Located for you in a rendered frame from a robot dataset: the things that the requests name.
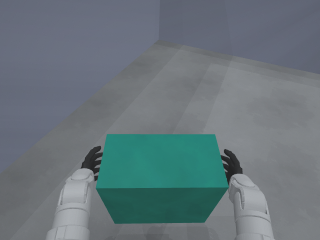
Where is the robot right forearm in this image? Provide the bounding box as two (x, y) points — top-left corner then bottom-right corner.
(228, 173), (275, 240)

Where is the robot left forearm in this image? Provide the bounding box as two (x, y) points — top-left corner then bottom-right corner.
(45, 168), (95, 240)

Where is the right robot hand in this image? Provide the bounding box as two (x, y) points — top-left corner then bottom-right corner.
(220, 149), (243, 185)

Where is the carton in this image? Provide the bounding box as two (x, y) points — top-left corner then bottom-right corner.
(96, 134), (229, 224)

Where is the left robot hand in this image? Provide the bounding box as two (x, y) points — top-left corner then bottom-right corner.
(81, 146), (103, 181)

